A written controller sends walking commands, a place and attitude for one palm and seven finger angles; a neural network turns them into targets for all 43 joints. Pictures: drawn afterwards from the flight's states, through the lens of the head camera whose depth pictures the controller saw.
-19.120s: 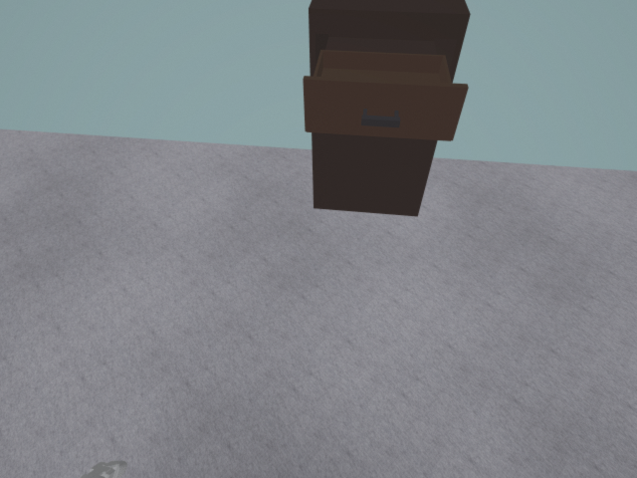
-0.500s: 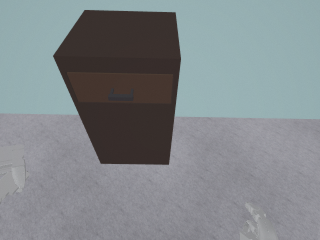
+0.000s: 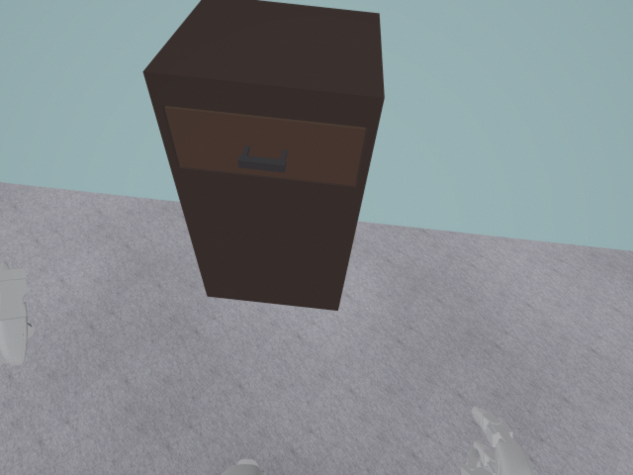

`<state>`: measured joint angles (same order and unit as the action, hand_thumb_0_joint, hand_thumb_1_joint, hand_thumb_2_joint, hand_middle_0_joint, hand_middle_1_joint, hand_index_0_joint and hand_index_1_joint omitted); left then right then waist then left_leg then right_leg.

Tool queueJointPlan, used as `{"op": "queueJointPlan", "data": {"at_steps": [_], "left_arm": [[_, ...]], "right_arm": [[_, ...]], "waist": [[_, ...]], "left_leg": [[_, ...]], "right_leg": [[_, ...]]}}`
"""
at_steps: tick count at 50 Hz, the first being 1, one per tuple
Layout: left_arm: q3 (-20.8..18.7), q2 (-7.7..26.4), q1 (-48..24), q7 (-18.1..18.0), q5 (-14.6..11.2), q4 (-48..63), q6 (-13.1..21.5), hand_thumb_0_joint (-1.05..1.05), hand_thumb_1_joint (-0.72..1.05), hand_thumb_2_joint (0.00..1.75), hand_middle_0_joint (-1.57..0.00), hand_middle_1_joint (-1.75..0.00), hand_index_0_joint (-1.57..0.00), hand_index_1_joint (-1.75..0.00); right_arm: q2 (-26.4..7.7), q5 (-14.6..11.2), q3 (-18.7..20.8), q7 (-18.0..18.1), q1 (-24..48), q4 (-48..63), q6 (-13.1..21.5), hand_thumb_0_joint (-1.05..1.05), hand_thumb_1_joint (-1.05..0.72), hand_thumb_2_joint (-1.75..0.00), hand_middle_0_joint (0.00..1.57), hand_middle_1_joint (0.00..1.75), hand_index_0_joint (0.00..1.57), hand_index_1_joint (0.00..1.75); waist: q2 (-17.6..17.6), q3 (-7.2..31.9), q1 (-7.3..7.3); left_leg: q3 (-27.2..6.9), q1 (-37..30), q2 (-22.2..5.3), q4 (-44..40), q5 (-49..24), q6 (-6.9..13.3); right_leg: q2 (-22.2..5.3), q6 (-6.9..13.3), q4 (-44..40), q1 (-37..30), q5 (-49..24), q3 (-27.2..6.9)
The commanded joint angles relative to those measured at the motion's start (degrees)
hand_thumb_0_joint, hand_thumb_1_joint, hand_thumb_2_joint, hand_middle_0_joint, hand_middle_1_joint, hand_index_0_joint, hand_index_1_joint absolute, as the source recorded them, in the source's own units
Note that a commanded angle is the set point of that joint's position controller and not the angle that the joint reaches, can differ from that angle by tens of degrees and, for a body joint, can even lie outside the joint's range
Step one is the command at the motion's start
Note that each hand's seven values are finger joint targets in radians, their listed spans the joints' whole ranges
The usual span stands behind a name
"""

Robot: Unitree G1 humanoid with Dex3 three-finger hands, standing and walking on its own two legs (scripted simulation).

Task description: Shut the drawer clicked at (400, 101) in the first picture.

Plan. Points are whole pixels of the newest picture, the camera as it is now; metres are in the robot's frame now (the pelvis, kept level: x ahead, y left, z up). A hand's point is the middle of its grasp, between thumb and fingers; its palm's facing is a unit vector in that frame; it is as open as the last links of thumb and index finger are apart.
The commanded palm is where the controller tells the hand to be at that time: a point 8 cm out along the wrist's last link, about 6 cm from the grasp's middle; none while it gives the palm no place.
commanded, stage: step back with the hand held close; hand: left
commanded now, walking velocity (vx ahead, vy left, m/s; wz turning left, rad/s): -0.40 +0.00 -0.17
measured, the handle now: (263, 157) +0.75 +0.13 -0.07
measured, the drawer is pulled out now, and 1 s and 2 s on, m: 0.00 0.00 0.00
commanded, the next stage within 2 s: stop stepping back and stand still in 0.16 s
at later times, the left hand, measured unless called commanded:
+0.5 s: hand out of the picture +0.10 +0.24 +0.19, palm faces +0.22 -0.86 -0.45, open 3.3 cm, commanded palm +0.06 +0.29 +0.20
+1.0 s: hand out of the picture +0.10 +0.26 +0.18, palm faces +0.23 -0.87 -0.44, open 3.3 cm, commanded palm +0.05 +0.30 +0.20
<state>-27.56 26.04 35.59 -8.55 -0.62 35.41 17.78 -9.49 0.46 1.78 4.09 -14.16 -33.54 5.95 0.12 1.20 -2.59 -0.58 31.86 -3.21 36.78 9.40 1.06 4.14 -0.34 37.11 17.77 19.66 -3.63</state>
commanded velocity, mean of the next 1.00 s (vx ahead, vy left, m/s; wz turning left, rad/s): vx -0.01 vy -0.02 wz -0.03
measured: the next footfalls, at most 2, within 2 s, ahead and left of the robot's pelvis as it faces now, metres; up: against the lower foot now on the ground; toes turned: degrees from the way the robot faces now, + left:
right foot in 0.42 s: -0.12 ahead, -0.07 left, +0.00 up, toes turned -13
left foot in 0.60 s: -0.04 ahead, +0.14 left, +0.00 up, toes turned -9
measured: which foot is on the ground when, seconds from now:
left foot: down 0.00-0.42, up 0.44-0.58, down 0.60-1.00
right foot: down 0.00-0.16, up 0.18-0.40, down 0.42-1.00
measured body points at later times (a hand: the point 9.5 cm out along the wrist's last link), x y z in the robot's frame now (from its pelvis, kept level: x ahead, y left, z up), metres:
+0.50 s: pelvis -0.12 +0.03 +0.01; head -0.11 +0.05 +0.46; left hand +0.08 +0.29 +0.22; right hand +0.03 -0.22 -0.06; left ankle +0.00 +0.11 -0.69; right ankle -0.17 -0.08 -0.72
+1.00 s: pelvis -0.13 +0.05 +0.02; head -0.13 +0.06 +0.47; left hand +0.08 +0.30 +0.20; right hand -0.05 -0.22 -0.08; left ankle -0.08 +0.14 -0.72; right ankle -0.16 -0.06 -0.72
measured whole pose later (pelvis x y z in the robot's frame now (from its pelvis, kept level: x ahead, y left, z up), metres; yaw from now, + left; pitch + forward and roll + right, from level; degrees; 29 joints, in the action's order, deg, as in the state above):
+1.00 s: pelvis -0.13 +0.05 +0.02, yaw -11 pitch -1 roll -1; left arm -21.5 21.0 36.7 -8.5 -2.1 30.1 12.7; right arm -11.8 0.1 -0.2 4.8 -15.4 -39.1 6.3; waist -0.1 0.9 -0.9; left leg 2.1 15.9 0.1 30.7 14.1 1.6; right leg 0.3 0.5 29.5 12.2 16.7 2.4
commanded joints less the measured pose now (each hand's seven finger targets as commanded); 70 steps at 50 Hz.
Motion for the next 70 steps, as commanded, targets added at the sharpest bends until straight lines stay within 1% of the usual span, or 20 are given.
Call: {"op": "queueJointPlan", "data": {"at_steps": [1, 4, 7, 9, 10, 18, 22, 24, 28, 32, 37, 41, 45, 49, 52, 53, 54, 58, 63, 70], "left_arm": [[-4.6, 8.0, -1.3, -0.6, -0.8, 6.8, 4.9, 0.00, 0.90, 0.90, -1.40, -1.60, -1.40, -1.60], [-2.5, 7.9, -5.9, 0.2, -0.8, 9.1, 3.1, 0.00, 0.90, 0.90, -1.40, -1.60, -1.40, -1.60], [-1.6, 6.1, -4.2, 1.1, -1.4, 10.4, 3.0, 0.00, 0.90, 0.90, -1.40, -1.60, -1.40, -1.60], [-2.4, 6.8, -2.3, 1.6, -2.2, 13.0, 3.6, 0.00, 0.90, 0.90, -1.40, -1.60, -1.40, -1.60], [-2.9, 6.5, -2.2, 1.2, -2.2, 14.7, 3.5, 0.00, 0.90, 0.90, -1.40, -1.60, -1.40, -1.60], [-1.2, 4.6, 3.8, 0.2, -3.4, 10.6, -2.5, 0.00, 0.90, 0.90, -1.40, -1.60, -1.40, -1.60], [-4.8, 10.2, -4.0, -0.7, -3.1, 12.8, -3.2, 0.00, 0.90, 0.90, -1.40, -1.60, -1.40, -1.60], [-0.3, 5.3, -5.7, -0.5, -3.0, 7.0, -5.0, 0.00, 0.90, 0.90, -1.40, -1.60, -1.40, -1.60], [2.0, 3.8, -7.9, -1.6, -1.2, 4.5, -3.9, 0.00, 0.90, 0.90, -1.40, -1.60, -1.40, -1.60], [-0.5, 6.1, -6.8, -1.0, -1.0, 11.8, -2.2, 0.00, 0.90, 0.90, -1.40, -1.60, -1.40, -1.60], [-0.8, 4.8, 3.2, -1.2, -0.6, 11.1, -2.1, 0.00, 0.90, 0.90, -1.40, -1.60, -1.40, -1.60], [-3.3, 6.5, 2.5, -1.0, -1.8, 6.1, -1.5, 0.00, 0.90, 0.90, -1.40, -1.60, -1.40, -1.60], [-0.7, 4.1, -0.7, -1.3, -2.0, 5.0, -2.1, 0.00, 0.90, 0.90, -1.40, -1.60, -1.40, -1.60], [0.5, 4.3, -3.3, -0.6, -1.3, 7.9, -1.3, 0.00, 0.90, 0.90, -1.40, -1.60, -1.40, -1.60], [0.6, 4.3, -3.3, -0.7, -0.6, 7.9, -1.3, 0.00, 0.90, 0.90, -1.40, -1.60, -1.40, -1.60], [20.7, -4.5, -8.8, 7.2, 3.9, -40.4, -11.6, 0.00, 0.90, 0.90, -1.40, -1.60, -1.40, -1.60], [20.6, -6.3, -7.3, 8.1, 3.2, -42.6, -16.1, 0.00, 0.90, 0.90, -1.36, -1.56, -1.36, -1.56], [22.0, -4.9, -14.9, 8.3, 3.0, -53.4, -16.9, 0.00, 0.90, 0.90, -1.20, -1.38, -1.20, -1.38], [24.1, -4.0, -20.6, 7.9, 2.3, -71.9, -18.1, 0.00, 0.90, 0.90, -1.00, -1.17, -1.00, -1.17], [25.4, -6.2, -18.5, 7.9, 1.6, -89.2, -17.6, 0.00, 0.90, 0.90, -0.72, -0.86, -0.72, -0.86]], "right_arm": [[-7.0, 1.4, 1.7, -0.2, 6.5, 5.5, 3.7, 0.00, -0.90, -0.90, 0.20, 0.30, 0.20, 0.30], [-7.3, 0.2, 2.8, 0.4, 7.4, 5.9, 2.8, 0.00, -0.90, -0.90, 0.20, 0.30, 0.20, 0.30], [-9.4, -0.2, 2.4, 1.0, 8.5, 7.3, 2.1, 0.00, -0.90, -0.90, 0.20, 0.30, 0.20, 0.30], [-9.4, 1.5, 2.4, 0.5, 8.3, 7.8, 3.8, 0.00, -0.90, -0.90, 0.20, 0.30, 0.20, 0.30], [-8.9, 1.8, 2.4, 0.1, 8.1, 7.5, 4.7, 0.00, -0.90, -0.90, 0.20, 0.30, 0.20, 0.30], [-8.8, 0.7, 1.3, -1.1, 7.9, 9.3, 3.6, 0.00, -0.90, -0.90, 0.20, 0.30, 0.20, 0.30], [-7.9, 1.5, 0.3, -0.3, 6.6, 6.6, 1.5, 0.00, -0.90, -0.90, 0.20, 0.30, 0.20, 0.30], [-8.3, -0.5, 0.6, 0.5, 6.1, 6.6, 1.5, 0.00, -0.90, -0.90, 0.20, 0.30, 0.20, 0.30], [-9.3, -0.5, -0.4, 2.3, 6.5, 5.1, 3.8, 0.00, -0.90, -0.90, 0.20, 0.30, 0.20, 0.30], [-9.2, 0.3, -0.5, 1.9, 6.0, 5.9, 5.7, 0.00, -0.90, -0.90, 0.20, 0.30, 0.20, 0.30], [-9.4, 0.3, -0.2, 0.2, 5.9, 6.7, 5.9, 0.00, -0.90, -0.90, 0.20, 0.30, 0.20, 0.30], [-8.8, 0.1, 1.0, 0.0, 4.1, 5.8, 3.8, 0.00, -0.90, -0.90, 0.20, 0.30, 0.20, 0.30], [-8.6, -0.5, 0.4, 0.5, 4.8, 4.9, 3.6, 0.00, -0.90, -0.90, 0.20, 0.30, 0.20, 0.30], [-9.3, -0.1, -0.3, 1.5, 7.0, 5.3, 5.2, 0.00, -0.90, -0.90, 0.20, 0.30, 0.20, 0.30], [-9.0, 0.1, -0.4, 1.5, 6.4, 5.4, 5.7, 0.00, -0.90, -0.90, 0.20, 0.30, 0.20, 0.30], [-20.8, -0.3, 3.8, -4.0, 9.4, -8.7, 5.8, 0.00, -0.90, -0.90, 0.20, 0.30, 0.20, 0.30], [-15.5, -0.9, 3.8, -4.0, 4.6, -8.5, 2.0, 0.00, -0.90, -0.90, 0.20, 0.30, 0.20, 0.30], [-13.0, 0.1, 1.7, -3.9, 2.9, -8.1, -2.1, 0.00, -0.90, -0.90, 0.20, 0.30, 0.20, 0.30], [-12.8, 1.2, 0.3, -3.7, 7.0, -12.3, -4.7, 0.00, -0.90, -0.90, 0.20, 0.30, 0.20, 0.30], [-9.3, 0.8, -0.5, -2.8, 2.0, -20.4, -6.0, 0.00, -0.90, -0.90, 0.20, 0.30, 0.20, 0.30]], "waist": [[1.9, 1.8, 0.41], [11.8, 10.4, 0.49], [-4.5, 7.6, 1.67], [-17.8, 13.3, 2.56], [-14.8, 12.7, 2.97], [-12.5, 5.1, 2.92], [9.3, 4.9, 2.58], [12.5, 1.9, 1.37], [-1.5, -3.7, 0.77], [-17.2, -1.1, 0.87], [-10.3, 1.5, 2.22], [6.4, 0.9, 1.45], [4.5, -0.6, 0.69], [-9.9, 0.7, 1.95], [-6.7, 1.4, 2.59], [-4.6, -1.5, 1.17], [0.0, 5.1, 1.99], [13.2, 6.4, 1.95], [-2.2, -1.1, 2.95], [-7.2, -1.1, 2.54]], "left_leg": [[2.8, -12.9, 1.3, 2.7, 3.6, -2.0], [2.0, -19.2, 3.2, 2.2, 0.1, -1.4], [-2.3, -23.2, -5.0, -15.6, -21.3, 0.8], [-14.3, -20.5, -16.1, -26.1, -11.9, 5.0], [-14.0, -15.4, -18.8, -25.8, -2.7, 7.2], [0.9, -10.4, -6.7, -26.2, 23.5, -1.6], [1.5, -14.9, 1.0, 15.6, 8.9, -2.8], [-0.2, -13.3, 1.1, 16.7, 9.9, -2.4], [0.3, -17.9, -0.8, -12.2, 10.5, 0.8], [-22.6, -14.6, -12.7, -30.5, 25.2, 5.2], [-5.9, -7.5, -5.9, -22.3, 18.3, 2.3], [0.5, -10.8, 1.3, -0.2, 11.3, -1.2], [-0.2, -16.1, 0.2, -6.5, 4.5, -0.2], [-10.0, -18.1, -5.8, -20.4, -0.7, 2.0], [-10.5, -17.4, -7.3, -20.9, -2.9, 2.7], [-7.6, -13.6, -4.3, -8.0, -22.0, 2.9], [-2.7, -19.7, -2.9, -5.8, -28.7, 0.8], [-4.4, -17.9, -1.2, -4.3, -12.9, 2.0], [-7.2, -14.6, -1.8, -12.9, -4.6, 2.2], [-6.5, -17.3, -1.7, -16.8, 6.0, 1.3]], "right_leg": [[-17.1, 6.8, -18.6, 9.4, -31.0, -16.1], [-13.6, 3.2, -14.3, 3.1, -42.1, -10.0], [-1.6, -1.0, -5.7, 3.0, -20.6, -0.9], [2.5, -1.2, 16.1, 1.7, 11.5, 0.7], [1.4, -0.7, 22.9, -0.4, 11.4, -1.5], [0.7, 2.1, -12.9, -10.9, 9.9, 10.4], [-22.9, 12.1, -29.6, 10.7, 14.8, -12.6], [-19.0, 9.4, -26.9, 12.4, 23.3, -9.9], [-11.9, 4.3, -16.0, 6.0, 9.2, -0.6], [-3.0, 0.2, 7.9, 3.4, 8.1, 5.4], [-4.3, 1.2, -11.5, -13.5, 0.6, 7.3], [-17.0, 7.6, -25.5, -0.7, 15.2, -11.2], [-14.4, 6.2, -19.7, 0.4, 2.7, -4.6], [-5.2, 0.1, -8.2, -3.5, -5.7, 4.3], [-5.1, -0.2, -9.2, -6.7, -6.8, 4.3], [-9.2, 0.8, -4.5, -1.1, -21.4, 3.8], [-9.7, 1.2, -7.1, -3.6, -25.1, 1.6], [-11.4, 4.0, -8.0, -4.6, -22.9, 0.6], [-9.4, 3.3, -12.2, -4.1, -6.3, 0.1], [-9.6, 3.7, -18.9, -5.8, -1.5, 0.0]]}}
